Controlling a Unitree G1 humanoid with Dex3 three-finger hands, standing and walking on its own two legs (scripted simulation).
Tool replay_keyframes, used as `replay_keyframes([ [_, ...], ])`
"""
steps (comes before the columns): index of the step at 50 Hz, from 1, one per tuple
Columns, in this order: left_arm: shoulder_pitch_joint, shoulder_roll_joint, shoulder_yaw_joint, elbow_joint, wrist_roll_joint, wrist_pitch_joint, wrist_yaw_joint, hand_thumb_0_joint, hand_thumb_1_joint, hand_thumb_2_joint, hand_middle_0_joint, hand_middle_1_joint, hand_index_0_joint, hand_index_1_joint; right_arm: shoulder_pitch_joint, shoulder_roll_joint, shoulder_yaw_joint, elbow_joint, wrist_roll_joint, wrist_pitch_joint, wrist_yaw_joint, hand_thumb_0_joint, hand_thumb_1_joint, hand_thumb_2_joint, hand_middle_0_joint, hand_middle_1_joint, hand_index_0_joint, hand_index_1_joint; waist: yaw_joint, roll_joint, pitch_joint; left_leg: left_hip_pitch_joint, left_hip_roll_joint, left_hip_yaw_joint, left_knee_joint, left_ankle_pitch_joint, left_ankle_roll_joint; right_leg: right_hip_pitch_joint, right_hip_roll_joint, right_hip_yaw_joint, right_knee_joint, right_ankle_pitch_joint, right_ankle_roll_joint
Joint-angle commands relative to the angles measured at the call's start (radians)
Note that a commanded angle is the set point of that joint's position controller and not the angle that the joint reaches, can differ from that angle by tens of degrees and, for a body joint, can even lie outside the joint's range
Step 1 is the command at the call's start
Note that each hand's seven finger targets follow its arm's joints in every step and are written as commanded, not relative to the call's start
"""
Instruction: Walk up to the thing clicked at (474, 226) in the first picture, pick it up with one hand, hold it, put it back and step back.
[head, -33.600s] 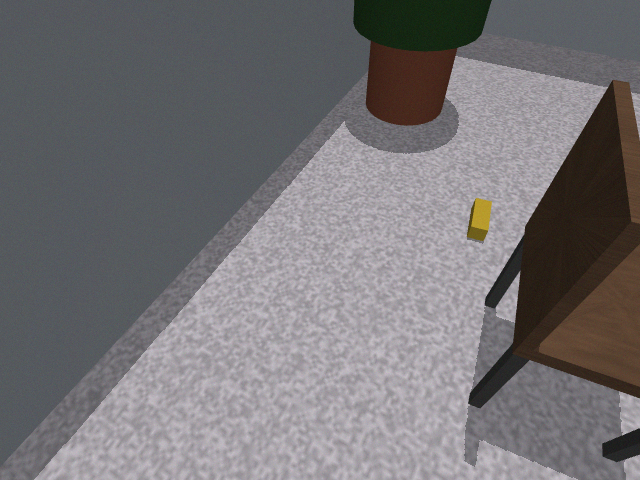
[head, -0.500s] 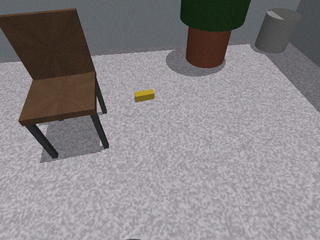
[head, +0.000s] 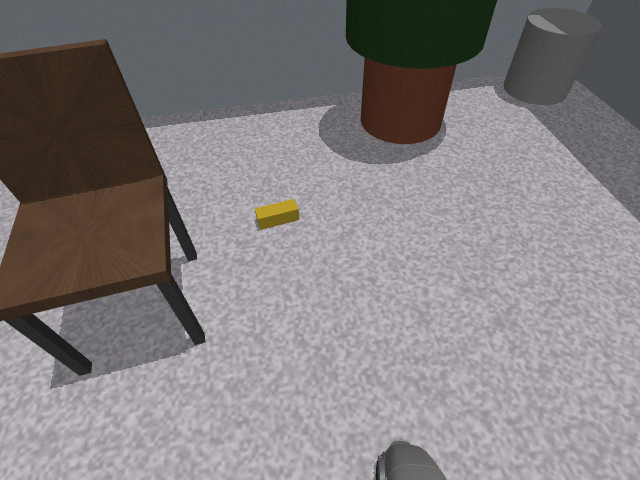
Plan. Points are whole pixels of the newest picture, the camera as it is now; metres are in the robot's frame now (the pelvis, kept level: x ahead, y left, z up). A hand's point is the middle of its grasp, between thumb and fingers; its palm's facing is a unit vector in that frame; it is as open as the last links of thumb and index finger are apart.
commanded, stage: walk up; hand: left
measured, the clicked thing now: (277, 214) +1.21 +0.21 -0.73
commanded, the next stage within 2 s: none
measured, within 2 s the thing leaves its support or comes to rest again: neither
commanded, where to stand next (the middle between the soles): +0.83 -0.02 m, yaw +1 degrees
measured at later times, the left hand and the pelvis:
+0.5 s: hand (168, 404) +0.24 +0.26 -0.15, palm faces +0.03 -0.94 -0.35, open 7.4 cm; pelvis +0.24 -0.02 +0.00, yaw +2 degrees
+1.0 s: hand (209, 254) +0.52 +0.24 -0.13, palm faces -0.05 -0.91 -0.40, open 7.4 cm; pelvis +0.44 -0.04 -0.01, yaw +0 degrees
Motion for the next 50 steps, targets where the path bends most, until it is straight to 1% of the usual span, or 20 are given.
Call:
replay_keyframes([
  [1,-0.065,0.174,0.062,-0.099,-0.003,-0.044,0.015,0.000,0.900,0.900,-0.200,-0.300,-0.200,-0.300,-0.046,-0.272,-0.069,-0.108,0.012,-0.022,-0.025,0.000,-0.900,-0.900,0.200,0.300,0.200,0.300,0.013,0.121,0.005,-0.180,0.220,-0.123,-0.052,0.275,0.173,0.179,0.058,-0.078,-0.052,0.016,-0.023],
  [3,0.092,0.211,0.088,-0.059,-0.001,-0.057,0.032,0.000,0.900,0.900,-0.200,-0.300,-0.200,-0.300,-0.041,-0.237,-0.057,-0.123,0.012,-0.015,-0.026,0.000,-0.900,-0.900,0.200,0.300,0.200,0.300,0.100,-0.006,-0.086,-0.240,0.156,-0.055,0.270,0.457,0.131,0.438,0.096,-0.099,-0.124,-0.010,-0.050],
  [4,0.220,0.275,0.114,-0.038,0.003,-0.067,0.048,0.000,0.900,0.900,-0.200,-0.300,-0.200,-0.300,0.004,-0.175,-0.034,-0.131,0.016,-0.013,-0.026,0.000,-0.900,-0.900,0.200,0.300,0.200,0.300,0.155,-0.200,-0.161,-0.369,0.079,-0.008,0.561,0.308,0.087,0.579,-0.010,0.063,-0.202,-0.160,-0.080],
  [5,0.241,0.358,0.125,-0.050,-0.005,-0.072,0.054,0.000,0.900,0.900,-0.200,-0.300,-0.200,-0.300,0.033,-0.153,-0.023,-0.155,0.027,-0.012,-0.027,0.000,-0.900,-0.900,0.200,0.300,0.200,0.300,0.130,-0.335,-0.157,-0.622,-0.065,-0.004,0.748,-0.120,0.049,0.668,-0.274,0.568,-0.391,-0.282,-0.185],
  [6,0.186,0.370,0.125,-0.072,-0.017,-0.070,0.054,0.000,0.900,0.900,-0.200,-0.300,-0.200,-0.300,0.009,-0.241,-0.040,-0.133,0.018,-0.004,-0.038,0.000,-0.900,-0.900,0.200,0.300,0.200,0.300,0.128,-0.252,-0.128,-0.651,0.002,-0.097,0.821,-0.181,0.048,0.616,-0.344,0.680,-0.401,-0.306,-0.266],
  [7,0.143,0.336,0.117,-0.085,-0.029,-0.064,0.059,0.000,0.900,0.900,-0.200,-0.300,-0.200,-0.300,-0.028,-0.262,-0.047,-0.119,0.012,-0.006,-0.039,0.000,-0.900,-0.900,0.200,0.300,0.200,0.300,0.117,-0.149,-0.055,-0.626,0.038,-0.152,0.840,-0.142,0.045,0.486,-0.320,0.607,-0.403,-0.267,-0.278],
  [11,0.038,0.228,0.081,-0.111,-0.029,-0.074,0.068,0.000,0.900,0.900,-0.200,-0.300,-0.200,-0.300,0.031,-0.197,-0.036,-0.086,0.029,0.005,-0.014,0.000,-0.900,-0.900,0.200,0.300,0.200,0.300,0.028,-0.136,-0.004,-0.502,0.077,-0.146,0.687,0.053,0.047,0.281,-0.121,0.169,-0.386,-0.019,-0.175],
  [17,0.056,0.243,0.081,-0.159,-0.015,-0.089,0.062,0.000,0.900,0.900,-0.200,-0.300,-0.200,-0.300,-0.097,-0.185,-0.044,-0.132,0.003,0.012,0.012,0.000,-0.900,-0.900,0.200,0.300,0.200,0.300,0.053,-0.100,0.036,-0.550,0.113,-0.095,0.375,0.117,-0.014,0.278,-0.139,0.075,-0.435,-0.061,-0.221],
  [23,0.112,0.262,0.079,-0.162,-0.014,-0.075,0.060,0.000,0.900,0.900,-0.200,-0.300,-0.200,-0.300,-0.165,-0.171,-0.049,-0.154,-0.002,-0.010,0.016,0.000,-0.900,-0.900,0.200,0.300,0.200,0.300,0.073,-0.064,-0.041,-0.382,0.066,-0.015,0.132,0.224,0.026,0.361,-0.133,0.020,-0.267,0.170,-0.173],
  [25,0.092,0.244,0.066,-0.182,-0.015,-0.068,0.064,0.000,0.900,0.900,-0.200,-0.300,-0.200,-0.300,-0.023,-0.207,-0.065,-0.108,-0.007,-0.015,0.006,0.000,-0.900,-0.900,0.200,0.300,0.200,0.300,-0.003,0.032,-0.110,-0.145,0.031,-0.006,0.105,0.206,0.060,0.263,-0.099,-0.006,-0.074,0.205,-0.145],
  [26,0.120,0.198,0.047,-0.185,-0.020,-0.064,0.068,0.000,0.900,0.900,-0.200,-0.300,-0.200,-0.300,0.083,-0.257,-0.083,-0.080,-0.018,-0.022,-0.004,0.000,-0.900,-0.900,0.200,0.300,0.200,0.300,-0.057,0.154,-0.162,0.007,0.057,-0.053,0.063,0.118,0.094,0.173,-0.028,-0.070,0.154,0.182,-0.119],
  [27,0.165,0.121,0.024,-0.196,-0.024,-0.061,0.069,0.000,0.900,0.900,-0.200,-0.300,-0.200,-0.300,0.158,-0.339,-0.109,-0.080,-0.032,-0.025,-0.015,0.000,-0.900,-0.900,0.200,0.300,0.200,0.300,-0.083,0.363,-0.210,0.157,0.264,-0.378,0.006,-0.010,0.157,-0.056,0.068,-0.089,0.410,-0.128,-0.071],
  [28,0.187,0.165,0.038,-0.181,-0.031,-0.050,0.076,0.000,0.900,0.900,-0.200,-0.300,-0.200,-0.300,0.134,-0.371,-0.111,-0.116,-0.011,-0.027,-0.023,0.000,-0.900,-0.900,0.200,0.300,0.200,0.300,-0.069,0.282,-0.200,0.165,0.432,-0.760,-0.152,-0.184,0.234,-0.188,0.166,-0.009,0.515,-0.368,-0.052],
  [29,0.161,0.248,0.054,-0.156,-0.022,-0.040,0.090,0.000,0.900,0.900,-0.200,-0.300,-0.200,-0.300,0.082,-0.371,-0.115,-0.124,0.014,-0.024,-0.020,0.000,-0.900,-0.900,0.200,0.300,0.200,0.300,-0.060,0.201,-0.149,0.109,0.466,-0.776,-0.162,-0.240,0.296,-0.203,0.089,0.060,0.591,-0.366,-0.064],
  [32,0.155,0.226,0.045,-0.123,-0.028,-0.048,0.075,0.000,0.900,0.900,-0.200,-0.300,-0.200,-0.300,-0.013,-0.275,-0.068,-0.151,0.027,-0.026,-0.033,0.000,-0.900,-0.900,0.200,0.300,0.200,0.300,-0.009,0.115,-0.030,-0.096,0.316,-0.366,-0.139,0.171,0.191,-0.114,0.044,0.116,0.506,-0.196,-0.043],
  [34,0.183,0.195,0.045,-0.110,-0.033,-0.039,0.064,0.000,0.900,0.900,-0.200,-0.300,-0.200,-0.300,-0.015,-0.259,-0.059,-0.146,0.028,-0.037,-0.030,0.000,-0.900,-0.900,0.200,0.300,0.200,0.300,0.018,0.152,-0.023,-0.171,0.271,-0.238,-0.132,0.324,0.185,-0.045,0.034,0.073,0.446,-0.156,-0.026],
  [42,0.010,0.159,0.047,-0.162,-0.009,-0.037,0.028,0.000,0.900,0.900,-0.200,-0.300,-0.200,-0.300,0.007,-0.280,-0.064,-0.166,0.016,-0.035,-0.026,0.000,-0.900,-0.900,0.200,0.300,0.200,0.300,-0.022,0.187,0.031,-0.170,0.240,-0.134,-0.153,0.236,0.216,-0.032,0.006,-0.023,0.070,-0.004,0.003],
  [48,0.100,0.185,0.073,-0.106,-0.007,-0.058,0.034,0.000,0.900,0.900,-0.200,-0.300,-0.200,-0.300,-0.053,-0.262,-0.055,-0.198,0.017,-0.018,-0.027,0.000,-0.900,-0.900,0.200,0.300,0.200,0.300,0.066,0.072,-0.035,-0.324,0.233,-0.119,0.052,0.138,0.164,0.327,0.062,-0.063,-0.080,0.035,-0.022],
  [49,0.177,0.222,0.090,-0.085,-0.005,-0.069,0.044,0.000,0.900,0.900,-0.200,-0.300,-0.200,-0.300,-0.015,-0.219,-0.038,-0.194,0.013,-0.017,-0.027,0.000,-0.900,-0.900,0.200,0.300,0.200,0.300,0.099,-0.038,-0.103,-0.357,0.178,-0.073,0.262,0.188,0.137,0.469,0.063,-0.029,-0.121,-0.036,-0.037],
  [50,0.258,0.289,0.112,-0.079,0.003,-0.080,0.059,0.000,0.900,0.900,-0.200,-0.300,-0.200,-0.300,0.041,-0.148,-0.014,-0.198,0.015,-0.018,-0.026,0.000,-0.900,-0.900,0.200,0.300,0.200,0.300,0.130,-0.262,-0.152,-0.455,0.077,0.006,0.540,0.075,0.094,0.545,-0.078,0.178,-0.254,-0.251,-0.066],
])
